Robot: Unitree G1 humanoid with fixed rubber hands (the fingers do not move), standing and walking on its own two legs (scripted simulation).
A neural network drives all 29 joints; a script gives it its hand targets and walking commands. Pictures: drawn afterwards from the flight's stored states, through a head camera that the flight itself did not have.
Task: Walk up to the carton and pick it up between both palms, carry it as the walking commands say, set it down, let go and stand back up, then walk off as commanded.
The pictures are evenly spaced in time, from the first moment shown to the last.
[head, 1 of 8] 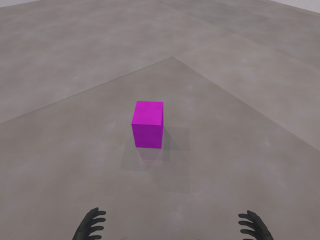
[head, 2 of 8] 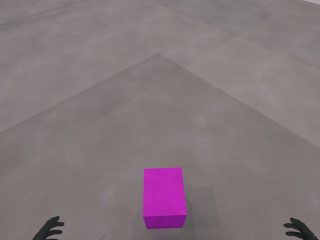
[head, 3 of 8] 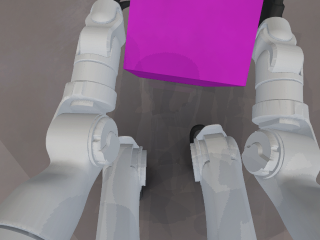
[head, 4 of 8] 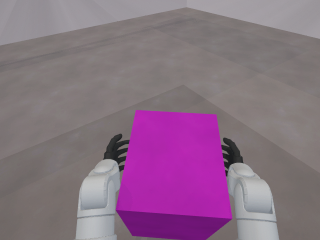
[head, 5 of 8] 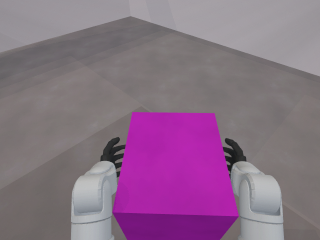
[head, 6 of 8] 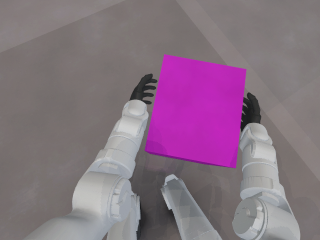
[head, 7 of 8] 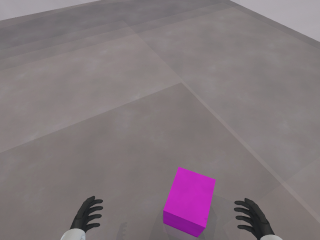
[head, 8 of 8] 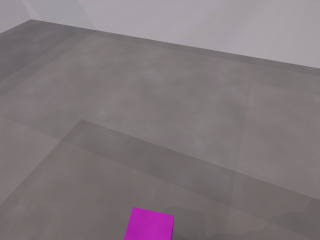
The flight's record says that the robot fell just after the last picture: no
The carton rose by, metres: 0.66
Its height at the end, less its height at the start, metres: +0.00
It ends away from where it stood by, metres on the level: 2.12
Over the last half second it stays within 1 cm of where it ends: no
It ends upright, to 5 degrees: yes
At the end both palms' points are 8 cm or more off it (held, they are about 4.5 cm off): yes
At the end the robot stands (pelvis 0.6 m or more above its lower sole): yes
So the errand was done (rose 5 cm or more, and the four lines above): no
